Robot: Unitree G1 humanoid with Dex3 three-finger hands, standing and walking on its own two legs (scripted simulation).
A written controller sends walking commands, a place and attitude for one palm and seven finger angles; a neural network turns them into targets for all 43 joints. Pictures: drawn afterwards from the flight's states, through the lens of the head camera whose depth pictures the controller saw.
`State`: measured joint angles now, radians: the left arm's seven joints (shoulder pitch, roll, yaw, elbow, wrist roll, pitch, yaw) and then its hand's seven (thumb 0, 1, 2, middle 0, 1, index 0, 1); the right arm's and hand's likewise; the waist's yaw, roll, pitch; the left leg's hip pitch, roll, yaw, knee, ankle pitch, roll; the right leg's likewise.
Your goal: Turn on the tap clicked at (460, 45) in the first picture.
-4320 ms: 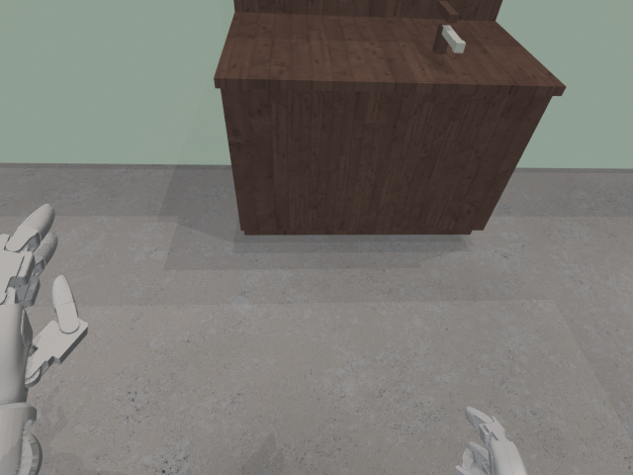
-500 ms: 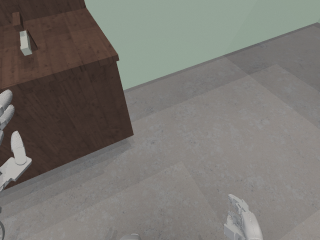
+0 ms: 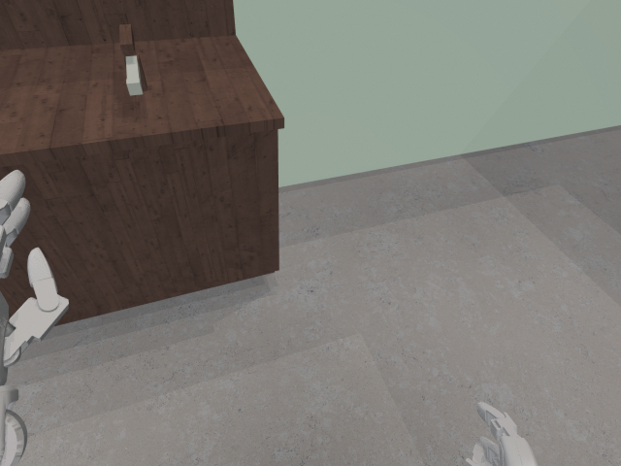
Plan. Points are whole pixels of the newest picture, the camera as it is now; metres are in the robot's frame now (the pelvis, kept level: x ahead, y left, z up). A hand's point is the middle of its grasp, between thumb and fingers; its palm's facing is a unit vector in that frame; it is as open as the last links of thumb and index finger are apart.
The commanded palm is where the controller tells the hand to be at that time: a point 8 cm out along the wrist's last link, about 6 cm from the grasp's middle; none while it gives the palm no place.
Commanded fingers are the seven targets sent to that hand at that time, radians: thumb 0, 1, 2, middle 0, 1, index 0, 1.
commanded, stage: take the last steps up to it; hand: left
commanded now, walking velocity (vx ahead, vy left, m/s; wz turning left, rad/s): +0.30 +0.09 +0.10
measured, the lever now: (134, 86) +0.86 +0.46 +0.06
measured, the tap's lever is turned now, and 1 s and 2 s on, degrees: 0 0 0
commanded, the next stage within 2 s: none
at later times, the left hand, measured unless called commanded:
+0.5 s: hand (69, 277) +0.25 +0.26 +0.17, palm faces +0.42 -0.81 -0.41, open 7.4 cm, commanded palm +0.19 +0.30 +0.18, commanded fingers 0.00 0.90 0.90 -0.20 -0.30 -0.20 -0.30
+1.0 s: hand (100, 195) +0.36 +0.28 +0.17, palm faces +0.45 -0.78 -0.44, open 7.4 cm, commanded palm +0.30 +0.32 +0.18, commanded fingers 0.00 0.90 0.90 -0.20 -0.30 -0.20 -0.30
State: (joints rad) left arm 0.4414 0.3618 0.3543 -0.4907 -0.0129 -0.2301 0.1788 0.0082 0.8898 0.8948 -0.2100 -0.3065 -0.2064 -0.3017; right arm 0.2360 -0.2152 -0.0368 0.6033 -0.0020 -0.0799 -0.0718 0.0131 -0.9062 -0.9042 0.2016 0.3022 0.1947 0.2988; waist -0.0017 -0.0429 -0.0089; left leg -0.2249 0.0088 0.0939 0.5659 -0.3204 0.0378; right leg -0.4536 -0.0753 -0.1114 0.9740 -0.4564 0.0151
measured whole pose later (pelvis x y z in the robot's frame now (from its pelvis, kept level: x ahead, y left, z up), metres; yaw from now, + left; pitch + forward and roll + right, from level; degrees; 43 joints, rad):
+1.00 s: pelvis +0.15 +0.03 +0.00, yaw +2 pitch +0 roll +0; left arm 0.42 0.35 0.35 -0.45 -0.02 -0.21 0.14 0.01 0.89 0.89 -0.21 -0.31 -0.21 -0.30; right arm 0.19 -0.18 0.02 0.69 0.00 -0.06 -0.05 0.01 -0.90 -0.90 0.21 0.30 0.20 0.30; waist 0.02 0.05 0.05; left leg -0.43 0.06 0.06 1.10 -0.43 -0.02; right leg -0.30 -0.03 -0.18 0.61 -0.31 -0.06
